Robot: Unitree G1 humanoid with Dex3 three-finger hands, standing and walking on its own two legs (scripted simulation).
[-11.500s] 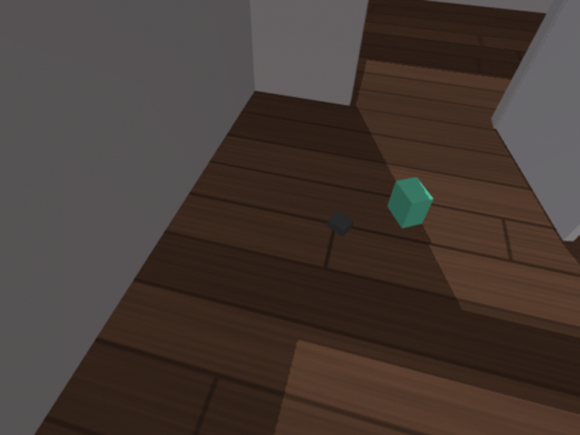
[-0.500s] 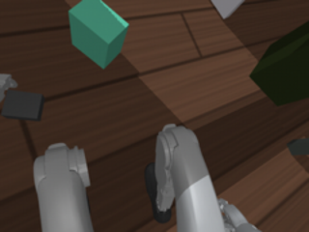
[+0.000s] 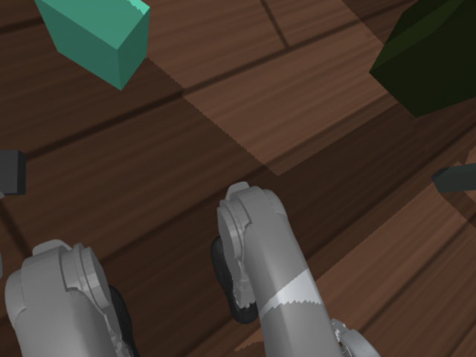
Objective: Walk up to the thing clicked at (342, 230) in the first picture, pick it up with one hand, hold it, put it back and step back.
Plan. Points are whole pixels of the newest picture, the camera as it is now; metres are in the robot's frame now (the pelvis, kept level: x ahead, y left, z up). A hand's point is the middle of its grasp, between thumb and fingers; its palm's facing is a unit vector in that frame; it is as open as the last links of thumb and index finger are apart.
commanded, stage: close in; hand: left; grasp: from above
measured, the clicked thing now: out of the picture +0.46 +0.29 -0.30
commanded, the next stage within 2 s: rest palm in 0.30 s
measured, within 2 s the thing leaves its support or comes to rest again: neither
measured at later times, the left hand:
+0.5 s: hand out of the picture +0.42 +0.30 -0.21, palm faces -0.55 -0.19 -0.81, open 13.9 cm
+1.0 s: hand out of the picture +0.44 +0.29 -0.26, palm faces -0.54 -0.21 -0.82, open 13.8 cm
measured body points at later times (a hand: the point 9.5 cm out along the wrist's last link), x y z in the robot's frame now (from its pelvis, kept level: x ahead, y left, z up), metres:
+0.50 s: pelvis -0.01 +0.00 -0.01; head +0.23 +0.10 +0.36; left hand +0.44 +0.31 -0.16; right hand +0.06 -0.28 -0.09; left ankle +0.06 +0.13 -0.29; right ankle +0.10 -0.13 -0.29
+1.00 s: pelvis +0.00 +0.01 -0.02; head +0.27 +0.11 +0.32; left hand +0.46 +0.30 -0.21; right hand +0.02 -0.24 -0.09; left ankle +0.06 +0.13 -0.29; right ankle +0.10 -0.13 -0.29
